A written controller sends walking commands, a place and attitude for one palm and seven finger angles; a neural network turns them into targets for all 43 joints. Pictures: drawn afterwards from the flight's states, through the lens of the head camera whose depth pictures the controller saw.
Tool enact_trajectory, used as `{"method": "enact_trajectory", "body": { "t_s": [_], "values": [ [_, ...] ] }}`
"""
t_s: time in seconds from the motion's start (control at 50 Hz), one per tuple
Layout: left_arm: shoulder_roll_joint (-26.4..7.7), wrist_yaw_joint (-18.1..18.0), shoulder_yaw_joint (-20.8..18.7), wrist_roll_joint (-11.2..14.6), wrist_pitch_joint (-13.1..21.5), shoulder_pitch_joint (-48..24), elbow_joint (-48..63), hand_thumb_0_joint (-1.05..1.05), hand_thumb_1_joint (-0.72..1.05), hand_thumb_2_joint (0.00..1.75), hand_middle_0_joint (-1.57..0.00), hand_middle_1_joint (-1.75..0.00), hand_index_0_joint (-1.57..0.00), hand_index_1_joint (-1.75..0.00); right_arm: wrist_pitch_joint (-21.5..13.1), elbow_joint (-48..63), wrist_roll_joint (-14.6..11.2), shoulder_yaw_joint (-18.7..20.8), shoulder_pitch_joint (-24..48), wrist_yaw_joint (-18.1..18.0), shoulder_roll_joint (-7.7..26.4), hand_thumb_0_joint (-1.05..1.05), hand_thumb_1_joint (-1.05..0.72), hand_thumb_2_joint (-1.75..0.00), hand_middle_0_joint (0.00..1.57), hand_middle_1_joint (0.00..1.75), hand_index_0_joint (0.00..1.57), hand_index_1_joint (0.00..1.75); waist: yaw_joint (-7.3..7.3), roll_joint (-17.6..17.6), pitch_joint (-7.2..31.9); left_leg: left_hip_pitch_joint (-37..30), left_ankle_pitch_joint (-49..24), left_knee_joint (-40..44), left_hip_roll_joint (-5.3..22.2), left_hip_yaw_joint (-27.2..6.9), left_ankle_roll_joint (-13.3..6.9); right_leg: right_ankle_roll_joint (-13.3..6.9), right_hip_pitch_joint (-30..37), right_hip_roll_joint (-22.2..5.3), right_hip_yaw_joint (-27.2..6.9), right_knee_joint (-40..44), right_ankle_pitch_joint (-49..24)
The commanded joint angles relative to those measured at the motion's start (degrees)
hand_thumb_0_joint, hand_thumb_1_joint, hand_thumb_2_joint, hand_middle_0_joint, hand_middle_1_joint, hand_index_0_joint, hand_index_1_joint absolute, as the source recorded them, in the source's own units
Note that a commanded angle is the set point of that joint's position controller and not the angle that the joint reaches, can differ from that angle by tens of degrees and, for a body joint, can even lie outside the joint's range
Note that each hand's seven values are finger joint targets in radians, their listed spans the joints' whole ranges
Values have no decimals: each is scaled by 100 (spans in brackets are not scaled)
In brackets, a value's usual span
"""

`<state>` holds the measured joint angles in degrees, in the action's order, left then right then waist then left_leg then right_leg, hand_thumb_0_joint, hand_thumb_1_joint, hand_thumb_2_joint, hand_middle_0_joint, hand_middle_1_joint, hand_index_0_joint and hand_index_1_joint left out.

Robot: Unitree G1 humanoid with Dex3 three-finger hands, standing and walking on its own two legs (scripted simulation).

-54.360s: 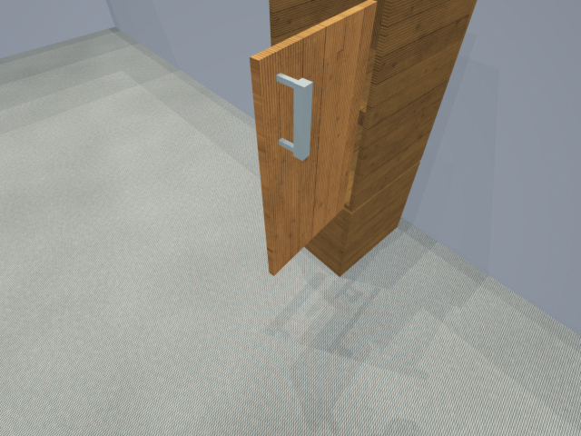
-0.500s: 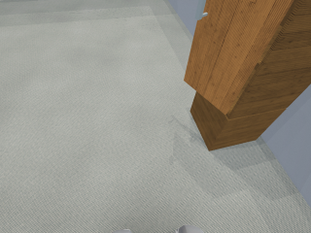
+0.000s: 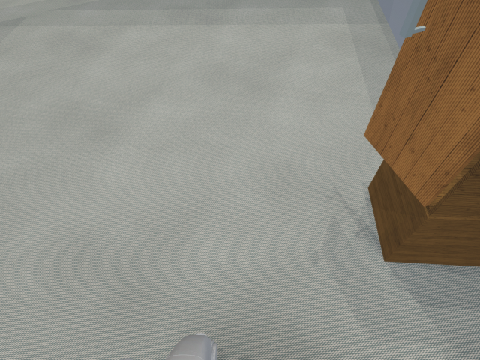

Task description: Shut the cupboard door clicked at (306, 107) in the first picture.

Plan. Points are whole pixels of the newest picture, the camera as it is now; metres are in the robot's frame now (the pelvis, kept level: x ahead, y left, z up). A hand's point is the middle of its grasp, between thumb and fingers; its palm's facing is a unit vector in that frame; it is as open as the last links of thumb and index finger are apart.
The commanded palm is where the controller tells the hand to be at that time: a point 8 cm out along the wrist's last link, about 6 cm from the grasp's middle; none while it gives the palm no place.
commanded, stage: walk to a spot facing it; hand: left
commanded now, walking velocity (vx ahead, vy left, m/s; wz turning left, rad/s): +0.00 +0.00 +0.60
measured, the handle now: (425, 3) +0.84 -0.42 +0.14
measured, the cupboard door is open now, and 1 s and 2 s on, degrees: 23 23 23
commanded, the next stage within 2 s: turn to face it in 1.34 s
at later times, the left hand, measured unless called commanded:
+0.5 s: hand out of the picture +0.10 +0.27 -0.15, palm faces +0.27 -0.93 -0.24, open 7.4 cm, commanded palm none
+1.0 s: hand (148, 351) +0.16 +0.19 -0.16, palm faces +0.58 -0.79 -0.23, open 7.3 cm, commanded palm none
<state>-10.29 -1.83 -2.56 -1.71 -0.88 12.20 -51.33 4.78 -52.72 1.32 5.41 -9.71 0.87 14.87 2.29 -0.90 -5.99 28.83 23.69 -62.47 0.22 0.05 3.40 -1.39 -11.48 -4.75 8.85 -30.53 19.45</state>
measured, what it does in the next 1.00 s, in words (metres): walks ahead, turning left: left foot, then right foot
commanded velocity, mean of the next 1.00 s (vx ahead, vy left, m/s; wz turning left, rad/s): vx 0.31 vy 0.00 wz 0.56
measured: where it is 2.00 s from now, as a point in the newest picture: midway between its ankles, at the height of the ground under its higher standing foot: (188, 274)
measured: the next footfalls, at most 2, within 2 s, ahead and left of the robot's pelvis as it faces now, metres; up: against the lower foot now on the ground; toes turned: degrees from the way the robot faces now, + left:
left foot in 0.18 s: +0.03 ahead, +0.14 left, +0.00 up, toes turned +13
right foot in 0.64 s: +0.28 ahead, -0.05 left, +0.00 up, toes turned +14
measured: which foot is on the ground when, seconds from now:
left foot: up 0.00-0.16, down 0.18-0.64, up 0.66-1.00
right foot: down 0.00-0.18, up 0.20-0.62, down 0.64-1.00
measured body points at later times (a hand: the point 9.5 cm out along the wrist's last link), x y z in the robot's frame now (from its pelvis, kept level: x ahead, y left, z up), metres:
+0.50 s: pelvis +0.07 +0.04 +0.00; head +0.10 +0.05 +0.45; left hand +0.09 +0.32 -0.13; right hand +0.15 -0.20 -0.14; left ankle -0.01 +0.13 -0.74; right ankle +0.17 -0.10 -0.68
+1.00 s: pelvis +0.26 +0.04 +0.00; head +0.30 +0.06 +0.45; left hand +0.13 +0.23 -0.14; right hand +0.47 -0.12 -0.14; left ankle +0.26 +0.19 -0.67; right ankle +0.24 -0.06 -0.74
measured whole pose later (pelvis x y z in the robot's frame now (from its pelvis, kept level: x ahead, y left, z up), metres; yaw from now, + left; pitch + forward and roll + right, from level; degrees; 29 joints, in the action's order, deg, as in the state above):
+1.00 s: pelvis +0.26 +0.04 +0.00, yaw +34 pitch +0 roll +0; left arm -9.4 -0.7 -3.2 -2.0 3.8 20.0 -56.5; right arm 1.7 -54.0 1.6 4.1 -8.4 2.1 12.4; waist 0.6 -0.8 -4.7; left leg 36.8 12.0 -58.1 4.3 4.0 -0.4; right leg -1.0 -2.6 -3.6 19.6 -22.2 19.3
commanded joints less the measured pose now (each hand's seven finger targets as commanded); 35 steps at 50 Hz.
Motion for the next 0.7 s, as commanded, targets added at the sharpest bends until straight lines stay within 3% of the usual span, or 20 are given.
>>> {"method": "enact_trajectory", "body": {
  "t_s": [0.0,0.06,0.1,0.12,0.14,0.16,0.18,0.2,0.24,0.26,0.3,0.36,0.48,0.54,0.58,0.6,0.62,0.64,0.66,0.68],
  "values": [
    [-1231,-89,-346,6,137,714,216,0,90,90,-20,-30,-20,-30,-132,631,-30,-94,561,49,102,0,-90,-90,20,30,20,30,-454,1084,635,286,201,828,48,314,-30,-568,1255,-1457,-683,448,-4415],
    [-1291,-53,-398,-26,133,757,201,0,90,90,-20,-30,-20,-30,-194,703,-49,-134,597,63,84,0,-90,-90,20,30,20,30,-498,1262,735,-143,272,1718,60,514,-159,-534,1268,-1587,-629,376,-3969],
    [-1323,-10,-423,-19,147,692,185,0,90,90,-20,-30,-20,-30,-256,694,-42,-136,406,60,117,0,-90,-90,20,30,20,30,-391,1206,816,-698,101,2394,0,673,-261,-444,1034,-1652,-547,304,-3146],
    [-1325,22,-429,3,162,615,160,0,90,90,-20,-30,-20,-30,-309,626,-27,-120,124,64,216,0,-90,-90,20,30,20,30,-228,1094,941,-1384,-155,3044,-30,699,-333,-307,708,-1554,-339,-45,-2614],
    [-1286,66,-419,53,152,494,205,0,90,90,-20,-30,-20,-30,-360,468,-7,-52,-456,58,470,0,-90,-90,20,30,20,30,112,522,1124,-2551,-592,3750,43,422,-482,-41,-137,-1331,36,-903,-1735],
    [-900,146,-360,98,131,410,409,0,90,90,-20,-30,-20,-30,-406,347,70,142,-965,15,1231,0,-90,-90,20,30,20,30,408,-1440,1274,-3674,-762,4218,1540,-1783,-1133,413,-1891,-467,494,-2464,684],
    [-776,160,-228,32,126,-321,783,0,90,90,-20,-30,-20,-30,-394,172,65,210,-1528,-47,1542,0,-90,-90,20,30,20,30,717,-1851,1086,-3933,-1411,4548,2350,-3065,-1781,457,-3168,-56,-89,-3506,1951],
    [-890,180,-242,7,120,-648,895,0,90,90,-20,-30,-20,-30,-386,112,49,155,-1525,-77,1397,0,-90,-90,20,30,20,30,638,-1094,677,-3492,-865,4674,2414,-2725,-1925,373,-3373,-341,-585,-3733,1624],
    [-905,221,-311,-23,121,-666,664,0,90,90,-20,-30,-20,-30,-461,327,50,8,-915,-149,990,0,-90,-90,20,30,20,30,332,-1120,278,-2422,37,4824,1713,-2311,-1463,380,-3008,-397,-792,-3772,733],
    [-916,268,-326,-21,115,-478,543,0,90,90,-20,-30,-20,-30,-509,396,46,-44,-623,-160,849,0,-90,-90,20,30,20,30,149,-919,124,-2156,-34,4918,1481,-1997,-1313,400,-2875,-366,-863,-3776,257],
    [-859,322,-313,-8,118,-192,386,0,90,90,-20,-30,-20,-30,-601,410,14,-67,-531,-176,819,0,-90,-90,20,30,20,30,-31,-686,201,-2177,-445,4964,1217,-1680,-1285,473,-2740,-262,-804,-3594,-177],
    [-802,345,-296,-1,124,-205,369,0,90,90,-20,-30,-20,-30,-659,290,-2,-60,-678,-179,787,0,-90,-90,20,30,20,30,-82,-567,237,-2197,-511,5047,1105,-1552,-1403,548,-2702,-217,-782,-3069,-429],
    [-702,380,-231,35,187,-779,616,0,90,90,-20,-30,-20,-30,-675,36,38,-31,-975,-151,742,0,-90,-90,20,30,20,30,13,-693,3,-2046,-649,5057,1033,-1496,-1449,589,-2263,-46,-607,-1422,-652],
    [-722,378,-251,44,253,-640,625,0,90,90,-20,-30,-20,-30,-686,-14,48,-19,-919,-159,767,0,-90,-90,20,30,20,30,-104,-740,141,-1827,-1004,4705,1094,-1553,-1406,509,-1403,144,-565,-704,-645],
    [-875,350,-339,34,311,300,321,0,90,90,-20,-30,-20,-30,-681,-14,10,-26,-683,-163,727,0,-90,-90,20,30,20,30,-568,-351,499,-1085,-939,3866,783,-1290,-1149,410,336,277,-581,-12,-945],
    [-1257,305,-435,-10,405,1116,89,0,90,90,-20,-30,-20,-30,-719,9,-63,-51,-736,-124,523,0,-90,-90,20,30,20,30,-900,570,965,-300,-689,2588,287,-878,-920,251,1783,-278,-1195,633,-366],
    [-1985,219,-597,-82,457,1727,-3,0,90,90,-20,-30,-20,-30,-752,157,-116,-134,-1073,-96,72,0,-90,-90,20,30,20,30,-1063,2418,1661,754,989,383,-600,-179,-577,-287,2721,-2126,-3583,1478,824],
    [-1810,162,-530,15,375,1582,-6,0,90,90,-20,-30,-20,-30,-706,222,-43,-73,-880,-90,247,0,-90,-90,20,30,20,30,-911,1929,1269,1019,1053,-779,-283,-450,-644,-410,1948,-2388,-4098,1959,1654],
    [-1433,135,-468,22,387,1050,102,0,90,90,-20,-30,-20,-30,-697,163,-2,-53,-842,-69,249,0,-90,-90,20,30,20,30,-638,1442,761,1165,381,-1127,15,-602,-647,-371,1401,-2189,-3644,2060,1855],
    [-1207,109,-405,1,409,731,160,0,90,90,-20,-30,-20,-30,-712,84,7,-76,-811,-61,163,0,-90,-90,20,30,20,30,-497,1350,716,1208,-129,-1402,173,-524,-582,-358,1115,-2032,-3297,1939,1244]
  ]
}}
